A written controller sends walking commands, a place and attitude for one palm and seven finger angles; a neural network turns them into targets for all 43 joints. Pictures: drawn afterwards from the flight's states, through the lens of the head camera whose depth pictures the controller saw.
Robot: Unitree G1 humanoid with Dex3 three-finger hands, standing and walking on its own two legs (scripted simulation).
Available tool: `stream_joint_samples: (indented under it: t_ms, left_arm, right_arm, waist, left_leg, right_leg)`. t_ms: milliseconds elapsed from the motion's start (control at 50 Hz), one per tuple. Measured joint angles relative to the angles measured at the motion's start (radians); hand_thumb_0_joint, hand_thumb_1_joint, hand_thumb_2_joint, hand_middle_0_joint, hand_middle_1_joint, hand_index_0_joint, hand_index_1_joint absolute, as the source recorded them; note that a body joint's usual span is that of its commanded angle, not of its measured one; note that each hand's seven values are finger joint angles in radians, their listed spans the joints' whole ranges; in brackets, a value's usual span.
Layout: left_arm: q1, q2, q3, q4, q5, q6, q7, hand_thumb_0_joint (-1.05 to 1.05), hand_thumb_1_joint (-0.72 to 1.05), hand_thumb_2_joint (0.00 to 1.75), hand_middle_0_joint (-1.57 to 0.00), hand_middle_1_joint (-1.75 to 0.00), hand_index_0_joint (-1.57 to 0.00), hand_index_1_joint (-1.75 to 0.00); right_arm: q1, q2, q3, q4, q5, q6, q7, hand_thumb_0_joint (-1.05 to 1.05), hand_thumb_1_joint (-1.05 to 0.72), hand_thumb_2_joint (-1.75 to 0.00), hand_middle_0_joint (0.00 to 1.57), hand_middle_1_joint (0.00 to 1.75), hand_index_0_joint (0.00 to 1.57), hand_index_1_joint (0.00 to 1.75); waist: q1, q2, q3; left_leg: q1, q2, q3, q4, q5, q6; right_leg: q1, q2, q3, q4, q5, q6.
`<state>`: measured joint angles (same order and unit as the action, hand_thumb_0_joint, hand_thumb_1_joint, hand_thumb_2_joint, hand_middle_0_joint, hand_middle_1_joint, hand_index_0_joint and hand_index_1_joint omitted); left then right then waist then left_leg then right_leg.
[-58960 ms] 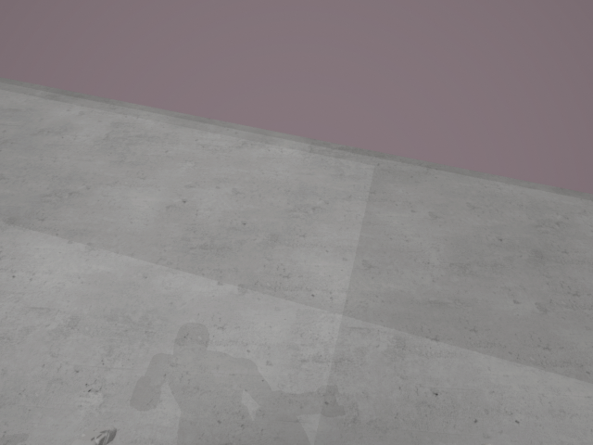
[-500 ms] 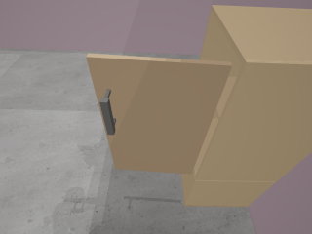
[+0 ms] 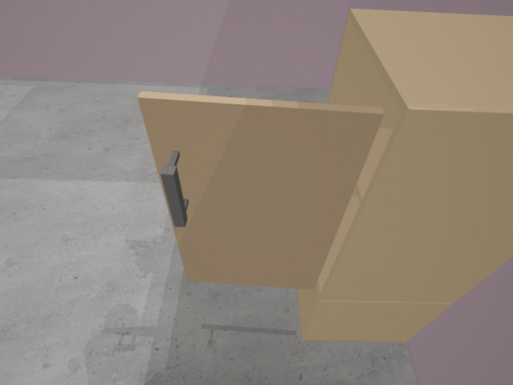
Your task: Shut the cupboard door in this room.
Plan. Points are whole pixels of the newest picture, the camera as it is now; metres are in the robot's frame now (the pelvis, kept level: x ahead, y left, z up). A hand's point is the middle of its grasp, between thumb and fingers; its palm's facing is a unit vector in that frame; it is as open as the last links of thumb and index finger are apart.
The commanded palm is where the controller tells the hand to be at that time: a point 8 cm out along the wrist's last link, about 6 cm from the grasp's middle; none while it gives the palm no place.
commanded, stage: look again from close up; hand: left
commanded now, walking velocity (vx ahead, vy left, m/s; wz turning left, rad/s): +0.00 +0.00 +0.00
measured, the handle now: (178, 190) +0.42 +0.18 +0.05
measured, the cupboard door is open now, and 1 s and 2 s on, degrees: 87 87 87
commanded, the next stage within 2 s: raise the hand and make a fist in 0.08 s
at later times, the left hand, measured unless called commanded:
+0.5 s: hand (173, 327) +0.20 +0.14 +0.01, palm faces +0.04 -1.00 +0.03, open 6.6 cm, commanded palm +0.11 +0.21 -0.05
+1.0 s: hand (160, 348) +0.18 +0.16 -0.02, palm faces -0.03 -1.00 +0.00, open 4.3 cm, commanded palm +0.14 +0.22 +0.00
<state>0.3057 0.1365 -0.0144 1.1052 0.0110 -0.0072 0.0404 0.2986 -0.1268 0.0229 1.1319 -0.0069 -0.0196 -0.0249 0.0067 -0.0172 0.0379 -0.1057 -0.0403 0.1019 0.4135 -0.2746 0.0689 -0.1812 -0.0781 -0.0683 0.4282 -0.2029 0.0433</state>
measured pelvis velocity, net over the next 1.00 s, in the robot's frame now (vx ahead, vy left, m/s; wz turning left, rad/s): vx -0.02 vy -0.04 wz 0.07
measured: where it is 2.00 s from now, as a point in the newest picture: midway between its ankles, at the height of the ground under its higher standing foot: outside the picture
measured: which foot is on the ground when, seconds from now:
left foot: down 0.00-1.00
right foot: down 0.00-1.00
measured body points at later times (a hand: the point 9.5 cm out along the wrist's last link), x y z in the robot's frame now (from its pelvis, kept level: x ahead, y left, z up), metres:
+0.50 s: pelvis -0.01 -0.03 -0.04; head -0.01 -0.02 +0.41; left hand +0.19 +0.19 +0.01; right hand +0.15 -0.28 -0.10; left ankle -0.02 +0.07 -0.74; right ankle +0.02 -0.13 -0.74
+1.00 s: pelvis -0.02 -0.04 -0.07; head +0.04 -0.04 +0.38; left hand +0.17 +0.21 -0.02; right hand +0.17 -0.23 -0.15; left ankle -0.03 +0.07 -0.74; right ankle +0.02 -0.13 -0.74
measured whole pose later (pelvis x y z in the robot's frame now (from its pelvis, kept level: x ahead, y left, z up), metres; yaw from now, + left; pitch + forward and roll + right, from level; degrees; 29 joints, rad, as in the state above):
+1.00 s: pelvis -0.02 -0.04 -0.07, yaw +4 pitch +11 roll -1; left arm 0.43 0.26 0.16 -0.10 -0.32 -0.19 -0.35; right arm 0.26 -0.17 0.04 0.49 0.05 -0.19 -0.05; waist 0.00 0.03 -0.09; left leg -0.73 0.00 0.02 1.05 -0.52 0.02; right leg -0.77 0.00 -0.10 1.01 -0.45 -0.04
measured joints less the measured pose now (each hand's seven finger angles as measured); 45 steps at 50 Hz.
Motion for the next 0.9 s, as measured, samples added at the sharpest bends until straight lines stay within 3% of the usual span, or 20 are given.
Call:
stream_joint_samples:
  t_ms: [200, 240, 280, 320, 380, 420, 480, 540, 600, 660, 700, 760, 800, 840, 900]
  left_arm:
    - [0.008, -0.012, -0.002, 0.012, 0.003, -0.006, 0.006, 0.01, 0.91, 0.90, -0.20, -0.30, -0.20, -0.29]
    - [0.125, 0.017, 0.038, -0.364, -0.042, 0.129, 0.025, 0.03, 0.94, 0.90, -0.21, -0.31, -0.20, -0.30]
    - [0.216, 0.074, 0.031, -0.657, -0.095, 0.070, 0.066, 0.05, 0.96, 0.90, -0.21, -0.31, -0.21, -0.30]
    - [0.214, 0.098, 0.020, -0.844, -0.132, 0.045, 0.095, 0.05, 0.96, 0.90, -0.22, -0.32, -0.22, -0.31]
    - [0.114, 0.058, 0.021, -0.962, -0.148, -0.063, 0.069, 0.04, 0.95, 0.90, -0.24, -0.35, -0.24, -0.34]
    - [0.061, 0.029, 0.046, -0.980, -0.169, -0.189, 0.003, 0.03, 0.94, 0.90, -0.26, -0.38, -0.26, -0.37]
    - [0.044, 0.014, 0.089, -0.981, -0.222, -0.393, -0.167, 0.02, 0.93, 0.90, -0.31, -0.43, -0.31, -0.42]
    - [0.086, 0.026, 0.125, -0.955, -0.239, -0.511, -0.324, 0.01, 0.92, 0.90, -0.36, -0.48, -0.36, -0.47]
    - [0.175, 0.061, 0.147, -0.956, -0.235, -0.494, -0.368, 0.01, 0.91, 0.90, -0.42, -0.54, -0.42, -0.53]
    - [0.269, 0.093, 0.174, -1.019, -0.255, -0.470, -0.340, 0.02, 0.90, 0.90, -0.47, -0.60, -0.47, -0.59]
    - [0.303, 0.107, 0.189, -1.097, -0.280, -0.495, -0.320, 0.02, 0.90, 0.90, -0.51, -0.64, -0.51, -0.63]
    - [0.269, 0.100, 0.184, -1.194, -0.324, -0.562, -0.338, 0.03, 0.90, 0.90, -0.56, -0.69, -0.56, -0.69]
    - [0.195, 0.092, 0.165, -1.221, -0.336, -0.571, -0.379, 0.03, 0.90, 0.90, -0.59, -0.73, -0.59, -0.73]
    - [0.117, 0.095, 0.146, -1.213, -0.329, -0.521, -0.426, 0.02, 0.90, 0.90, -0.63, -0.77, -0.63, -0.77]
    - [0.047, 0.119, 0.127, -1.170, -0.307, -0.351, -0.474, 0.02, 0.90, 0.90, -0.68, -0.83, -0.68, -0.82]
  right_arm:
    - [0.000, 0.005, 0.001, 0.004, 0.002, -0.001, -0.002, 0.01, -0.92, -0.89, 0.20, 0.30, 0.20, 0.29]
    - [0.040, -0.003, 0.020, -0.081, 0.016, -0.067, -0.036, 0.02, -0.93, -0.89, 0.20, 0.30, 0.21, 0.29]
    - [0.092, -0.020, 0.022, -0.137, 0.030, -0.181, -0.051, 0.02, -0.93, -0.89, 0.20, 0.30, 0.21, 0.29]
    - [0.117, -0.054, 0.004, -0.189, 0.044, -0.253, -0.039, 0.03, -0.93, -0.89, 0.20, 0.30, 0.21, 0.29]
    - [0.085, -0.130, -0.024, -0.274, 0.036, -0.306, -0.017, 0.02, -0.93, -0.89, 0.20, 0.30, 0.21, 0.29]
    - [0.036, -0.151, -0.041, -0.334, 0.027, -0.313, -0.001, 0.02, -0.92, -0.89, 0.20, 0.30, 0.21, 0.29]
    - [-0.035, -0.127, -0.061, -0.431, 0.017, -0.301, 0.025, 0.02, -0.92, -0.89, 0.20, 0.30, 0.20, 0.29]
    - [-0.079, -0.118, -0.074, -0.539, 0.016, -0.279, 0.045, 0.01, -0.91, -0.89, 0.20, 0.30, 0.20, 0.29]
    - [-0.111, -0.141, -0.091, -0.626, 0.019, -0.263, 0.045, 0.01, -0.91, -0.90, 0.20, 0.30, 0.20, 0.29]
    - [-0.138, -0.162, -0.099, -0.668, 0.016, -0.260, 0.032, 0.01, -0.91, -0.90, 0.19, 0.30, 0.20, 0.29]
    - [-0.150, -0.165, -0.091, -0.668, 0.014, -0.264, 0.020, 0.01, -0.91, -0.90, 0.19, 0.30, 0.20, 0.29]
    - [-0.167, -0.158, -0.058, -0.646, 0.017, -0.271, 0.001, 0.01, -0.91, -0.90, 0.19, 0.30, 0.20, 0.29]
    - [-0.176, -0.139, -0.029, -0.628, 0.024, -0.269, -0.009, 0.01, -0.91, -0.90, 0.19, 0.30, 0.20, 0.29]
    - [-0.173, -0.109, -0.002, -0.619, 0.035, -0.252, -0.016, 0.01, -0.91, -0.90, 0.20, 0.30, 0.21, 0.29]
    - [-0.139, -0.067, 0.027, -0.628, 0.054, -0.210, -0.020, 0.01, -0.91, -0.89, 0.20, 0.30, 0.21, 0.30]
  waist:
    - [0.001, -0.001, 0.005]
    - [-0.014, -0.015, 0.020]
    - [-0.013, -0.029, -0.013]
    - [-0.024, -0.016, -0.049]
    - [-0.056, 0.055, -0.082]
    - [-0.067, 0.069, -0.118]
    - [-0.059, 0.009, -0.154]
    - [-0.045, -0.058, -0.153]
    - [-0.017, -0.071, -0.147]
    - [0.015, -0.043, -0.149]
    - [0.039, -0.019, -0.155]
    - [0.062, 0.023, -0.160]
    - [0.066, 0.045, -0.157]
    - [0.061, 0.051, -0.153]
    - [0.033, 0.053, -0.138]
  left_leg:
    - [-0.011, 0.004, -0.003, 0.007, -0.005, -0.002]
    - [-0.033, 0.004, -0.011, 0.051, -0.022, -0.006]
    - [-0.040, -0.009, -0.014, 0.056, -0.028, -0.014]
    - [-0.061, -0.025, -0.031, 0.081, -0.035, -0.014]
    - [-0.146, -0.027, -0.063, 0.187, -0.074, -0.008]
    - [-0.234, -0.019, -0.061, 0.256, -0.097, -0.015]
    - [-0.363, -0.002, -0.039, 0.365, -0.136, -0.032]
    - [-0.468, 0.015, -0.042, 0.481, -0.183, -0.038]
    - [-0.560, 0.029, -0.064, 0.592, -0.230, -0.047]
    - [-0.633, 0.036, -0.096, 0.679, -0.267, -0.056]
    - [-0.669, 0.039, -0.116, 0.722, -0.284, -0.059]
    - [-0.706, 0.041, -0.143, 0.768, -0.300, -0.060]
    - [-0.724, 0.042, -0.150, 0.786, -0.302, -0.061]
    - [-0.731, 0.044, -0.143, 0.783, -0.297, -0.061]
    - [-0.709, 0.045, -0.122, 0.743, -0.278, -0.057]
  right_leg:
    - [-0.004, 0.003, -0.004, -0.004, -0.001, 0.000]
    - [-0.041, 0.006, 0.007, 0.081, -0.035, -0.015]
    - [-0.080, 0.016, 0.032, 0.167, -0.094, -0.039]
    - [-0.092, 0.023, 0.024, 0.173, -0.090, -0.051]
    - [-0.131, 0.027, 0.002, 0.198, -0.112, -0.047]
    - [-0.217, 0.031, 0.002, 0.259, -0.125, -0.045]
    - [-0.363, 0.043, 0.022, 0.380, -0.162, -0.059]
    - [-0.467, 0.056, 0.016, 0.491, -0.206, -0.081]
    - [-0.544, 0.063, -0.008, 0.579, -0.246, -0.096]
    - [-0.597, 0.066, -0.041, 0.639, -0.277, -0.104]
    - [-0.619, 0.067, -0.062, 0.666, -0.291, -0.106]
    - [-0.638, 0.067, -0.088, 0.690, -0.303, -0.107]
    - [-0.650, 0.068, -0.095, 0.699, -0.303, -0.106]
    - [-0.661, 0.070, -0.089, 0.698, -0.297, -0.105]
    - [-0.651, 0.072, -0.068, 0.669, -0.277, -0.101]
